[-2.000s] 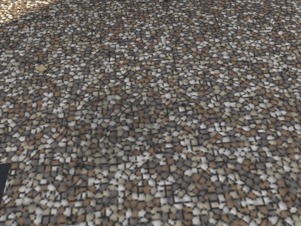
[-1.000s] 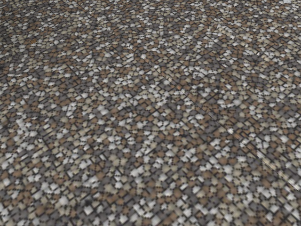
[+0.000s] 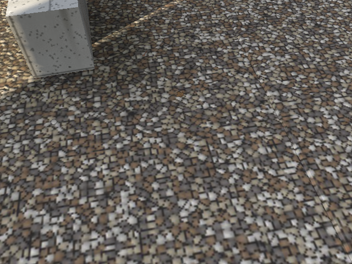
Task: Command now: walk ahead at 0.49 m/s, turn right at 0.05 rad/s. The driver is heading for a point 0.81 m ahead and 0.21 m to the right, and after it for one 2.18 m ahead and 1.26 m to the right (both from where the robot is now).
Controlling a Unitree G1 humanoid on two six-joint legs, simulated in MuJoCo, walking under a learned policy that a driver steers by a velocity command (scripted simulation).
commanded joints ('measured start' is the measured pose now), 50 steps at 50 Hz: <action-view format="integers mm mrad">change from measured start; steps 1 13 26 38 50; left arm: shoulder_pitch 23 150 19 3 15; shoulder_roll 103 158 50 143 141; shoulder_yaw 17 37 13 52 33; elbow -44 -10 -131 -189 -150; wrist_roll -1 -30 -23 -21 3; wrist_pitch -3 41 70 75 32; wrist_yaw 9 39 20 -24 34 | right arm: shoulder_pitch -36 -175 -48 -2 -65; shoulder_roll -84 -90 -96 -219 -87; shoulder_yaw -23 -21 -45 -83 -21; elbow -105 -153 -43 23 -60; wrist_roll -16 -1 -23 23 -32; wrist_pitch -36 -60 -62 -5 -41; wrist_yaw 5 19 9 -9 5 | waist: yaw -3 -13 -26 68 -36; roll -129 -120 37 45 -83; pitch -46 -42 5 -87 -55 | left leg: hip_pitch -230 185 320 425 -201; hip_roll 98 20 277 265 120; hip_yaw -26 32 -6 288 46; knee -74 -681 -1014 -613 -189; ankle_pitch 55 331 428 1059 221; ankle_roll -5 -36 155 50 -101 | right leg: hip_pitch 204 49 -404 35 116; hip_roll -258 -191 -175 -8 -201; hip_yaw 404 327 92 -119 200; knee -267 -120 534 114 -227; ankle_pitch -8 -65 -7 -1 546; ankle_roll -209 -101 68 -89 -233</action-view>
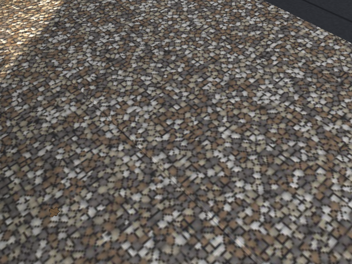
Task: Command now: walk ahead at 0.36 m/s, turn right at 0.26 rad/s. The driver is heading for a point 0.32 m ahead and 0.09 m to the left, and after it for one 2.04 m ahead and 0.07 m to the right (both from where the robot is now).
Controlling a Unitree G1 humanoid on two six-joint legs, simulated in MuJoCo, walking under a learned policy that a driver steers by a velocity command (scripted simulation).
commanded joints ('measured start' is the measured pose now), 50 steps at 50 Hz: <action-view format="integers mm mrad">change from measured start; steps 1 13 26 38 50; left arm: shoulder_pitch -75 -40 -58 -132 -96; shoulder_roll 135 147 94 162 126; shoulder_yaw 30 23 11 13 37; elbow -58 14 -1 -24 -134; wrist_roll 6 14 5 10 -21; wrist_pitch -23 15 54 18 70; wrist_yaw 23 56 56 29 48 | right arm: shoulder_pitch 62 135 2 -7 68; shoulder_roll -49 -184 -145 -62 -97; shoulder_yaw -11 -56 -56 -20 -67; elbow -26 -31 -131 -75 -70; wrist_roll -9 -5 11 -22 -9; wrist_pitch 7 1 109 98 90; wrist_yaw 1 46 -17 -23 -16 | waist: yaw -47 -72 -23 -65 -46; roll -86 13 108 -197 82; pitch -84 -206 -211 -21 -141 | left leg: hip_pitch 48 407 318 410 541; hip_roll -3 -31 31 -127 77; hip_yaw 44 -59 -313 -10 -134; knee -149 -570 -749 -525 -628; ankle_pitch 164 682 77 49 207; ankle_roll -26 169 258 40 172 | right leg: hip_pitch -4 119 -164 -200 -270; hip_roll -220 -170 -82 -234 -76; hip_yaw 97 -29 34 262 169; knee -133 416 421 -75 302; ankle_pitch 598 483 -176 -190 -44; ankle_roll -150 25 174 20 68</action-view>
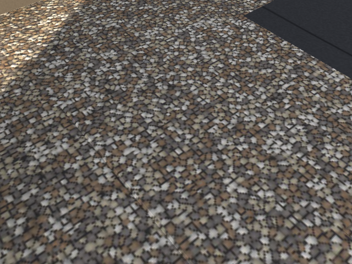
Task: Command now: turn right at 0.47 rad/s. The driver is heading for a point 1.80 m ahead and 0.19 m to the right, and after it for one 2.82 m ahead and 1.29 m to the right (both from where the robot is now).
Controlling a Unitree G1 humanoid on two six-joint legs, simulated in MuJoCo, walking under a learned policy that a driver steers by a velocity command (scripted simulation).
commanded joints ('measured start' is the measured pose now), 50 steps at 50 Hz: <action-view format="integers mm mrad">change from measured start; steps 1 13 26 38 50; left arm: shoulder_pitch -6 81 -16 -12 6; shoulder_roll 90 123 145 99 102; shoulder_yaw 32 65 40 9 50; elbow -107 -103 -142 -68 -104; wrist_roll -3 4 15 57 40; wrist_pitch -5 21 -18 -48 -39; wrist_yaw -3 -42 13 -6 6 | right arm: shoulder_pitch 65 14 -83 -71 -26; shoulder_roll -154 -132 -78 -169 -138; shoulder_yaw -45 -38 -14 -14 -21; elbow -52 -25 -34 -31 -99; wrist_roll -6 42 16 21 29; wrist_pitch -9 15 9 -11 20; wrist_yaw -7 -10 -16 19 8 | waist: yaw -22 19 7 34 16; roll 270 81 -89 175 -137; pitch -132 -135 -154 -65 -103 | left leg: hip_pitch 281 27 -260 33 -258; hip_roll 353 251 23 157 18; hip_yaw -367 69 -102 -254 -100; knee -195 44 378 -147 483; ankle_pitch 294 132 -86 201 -368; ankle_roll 224 66 -89 100 -31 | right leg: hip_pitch -252 184 218 101 224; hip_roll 10 -46 -239 -25 -455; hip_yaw -67 -217 159 -95 214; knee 199 -184 -270 -133 -289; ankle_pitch -102 192 379 57 479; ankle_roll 4 -36 -216 -13 -314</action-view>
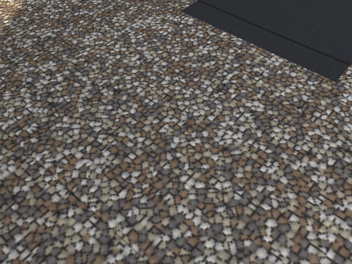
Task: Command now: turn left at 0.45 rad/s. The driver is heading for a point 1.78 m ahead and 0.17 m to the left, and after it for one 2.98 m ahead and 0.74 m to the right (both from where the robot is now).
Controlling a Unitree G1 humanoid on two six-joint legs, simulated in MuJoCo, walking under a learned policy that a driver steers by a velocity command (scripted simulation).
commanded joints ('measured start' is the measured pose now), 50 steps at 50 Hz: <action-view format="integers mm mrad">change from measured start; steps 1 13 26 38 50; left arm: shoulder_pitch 1 -51 -240 189 48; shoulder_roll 127 53 57 272 172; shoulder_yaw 29 6 -9 52 19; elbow -81 -56 -49 23 23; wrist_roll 2 -5 -26 -26 -42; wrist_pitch -28 -40 -120 -113 -97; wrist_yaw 10 -25 -57 -69 -24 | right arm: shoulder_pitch -29 285 249 317 -16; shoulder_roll -129 -219 -132 -105 -48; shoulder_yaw -46 -74 -21 2 34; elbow -96 -25 -9 6 -105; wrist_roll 5 19 -3 -37 -41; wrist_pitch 2 -3 -82 -76 -130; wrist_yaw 6 22 -12 -17 9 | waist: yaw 16 -87 -77 103 13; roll -129 204 97 -114 -74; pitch -93 -99 8 -373 2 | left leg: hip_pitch -224 515 326 -5 -163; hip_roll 41 235 167 90 85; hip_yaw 27 -211 -110 95 67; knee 400 -372 -562 334 35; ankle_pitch -226 13 356 723 334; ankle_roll -22 191 209 59 -50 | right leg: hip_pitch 174 -401 -392 610 -51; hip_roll -458 -140 -68 -255 -128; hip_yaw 426 -128 55 403 284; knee -217 417 74 -36 -393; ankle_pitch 542 -322 368 236 300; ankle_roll -285 45 107 -259 -215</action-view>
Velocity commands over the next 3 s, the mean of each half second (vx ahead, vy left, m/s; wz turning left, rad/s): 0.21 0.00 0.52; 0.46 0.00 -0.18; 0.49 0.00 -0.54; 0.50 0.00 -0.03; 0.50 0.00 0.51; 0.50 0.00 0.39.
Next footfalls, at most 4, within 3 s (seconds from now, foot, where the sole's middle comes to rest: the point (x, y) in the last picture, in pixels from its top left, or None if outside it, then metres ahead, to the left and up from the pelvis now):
0.24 left None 0.02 0.15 -0.76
0.74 right None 0.41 0.05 -0.76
1.20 left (108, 218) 0.65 0.30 -0.76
1.70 right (186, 169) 0.88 -0.01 -0.76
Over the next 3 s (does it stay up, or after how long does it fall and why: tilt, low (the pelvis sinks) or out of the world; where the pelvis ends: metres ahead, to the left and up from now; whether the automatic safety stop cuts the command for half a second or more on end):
stays up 1.46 0.12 0.02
